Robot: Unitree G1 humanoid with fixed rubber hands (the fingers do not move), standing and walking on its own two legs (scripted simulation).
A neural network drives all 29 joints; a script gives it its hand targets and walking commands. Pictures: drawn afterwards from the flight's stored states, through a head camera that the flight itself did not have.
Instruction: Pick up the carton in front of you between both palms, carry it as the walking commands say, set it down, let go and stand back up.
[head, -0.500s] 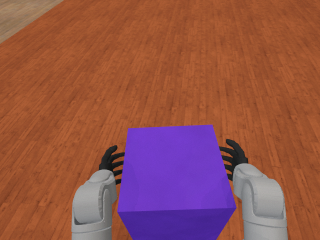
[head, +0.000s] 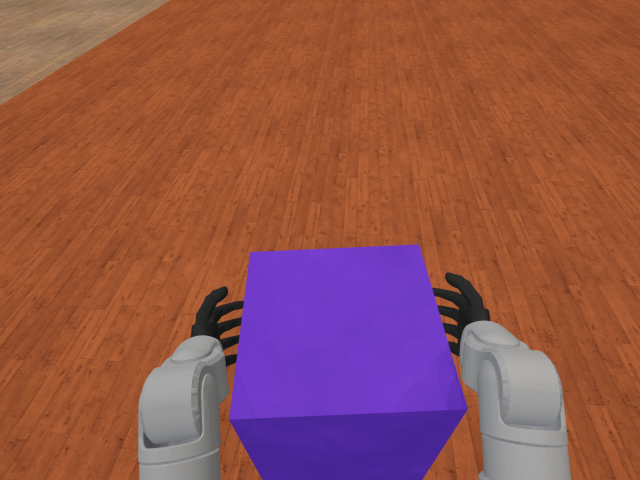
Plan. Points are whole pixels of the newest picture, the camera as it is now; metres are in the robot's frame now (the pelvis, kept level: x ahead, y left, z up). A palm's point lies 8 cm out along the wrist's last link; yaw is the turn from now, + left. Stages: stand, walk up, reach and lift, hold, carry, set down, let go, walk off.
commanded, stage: carry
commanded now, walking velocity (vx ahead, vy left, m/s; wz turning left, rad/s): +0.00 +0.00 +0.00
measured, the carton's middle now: (339, 370) +0.28 +0.00 +0.01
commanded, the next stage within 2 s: hold in 1.74 s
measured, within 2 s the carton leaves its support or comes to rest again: neither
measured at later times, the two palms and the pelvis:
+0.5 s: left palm (227, 364) +0.26 +0.13 +0.07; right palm (483, 351) +0.27 -0.17 +0.07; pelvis +0.00 -0.01 +0.00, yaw -1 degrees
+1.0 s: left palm (226, 404) +0.23 +0.13 +0.04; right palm (485, 393) +0.23 -0.16 +0.04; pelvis -0.07 -0.01 +0.00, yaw -1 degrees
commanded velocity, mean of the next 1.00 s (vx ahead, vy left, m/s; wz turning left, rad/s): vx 0.00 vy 0.00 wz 0.00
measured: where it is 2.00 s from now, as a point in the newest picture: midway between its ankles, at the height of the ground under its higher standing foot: outside the picture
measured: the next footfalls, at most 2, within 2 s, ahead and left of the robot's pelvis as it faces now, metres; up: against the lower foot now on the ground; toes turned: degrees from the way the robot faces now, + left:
none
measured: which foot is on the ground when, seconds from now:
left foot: down 0.00-1.00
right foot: down 0.00-1.00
